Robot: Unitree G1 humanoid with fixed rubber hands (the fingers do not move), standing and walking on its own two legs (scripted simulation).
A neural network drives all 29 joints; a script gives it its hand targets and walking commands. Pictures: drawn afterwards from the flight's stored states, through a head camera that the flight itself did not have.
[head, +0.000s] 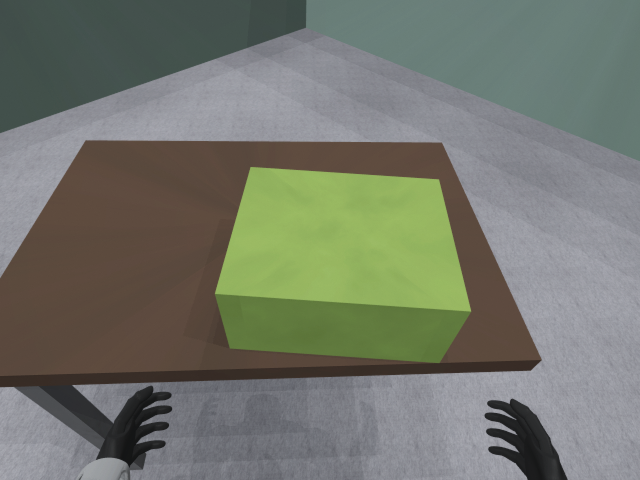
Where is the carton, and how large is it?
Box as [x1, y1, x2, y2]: [215, 167, 470, 362]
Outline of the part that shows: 250,167 215,291 217,303 230,348 439,362 470,312 470,308 438,179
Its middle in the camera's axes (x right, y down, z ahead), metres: +0.04 +0.03 +0.62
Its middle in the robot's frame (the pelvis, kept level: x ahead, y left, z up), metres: +0.44 -0.01 +0.00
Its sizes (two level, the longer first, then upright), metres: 0.319 0.259 0.146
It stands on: a table, 0.71 m high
